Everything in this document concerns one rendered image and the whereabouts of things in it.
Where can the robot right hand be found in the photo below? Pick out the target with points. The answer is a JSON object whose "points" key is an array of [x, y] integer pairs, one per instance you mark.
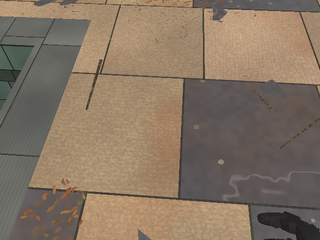
{"points": [[291, 224]]}

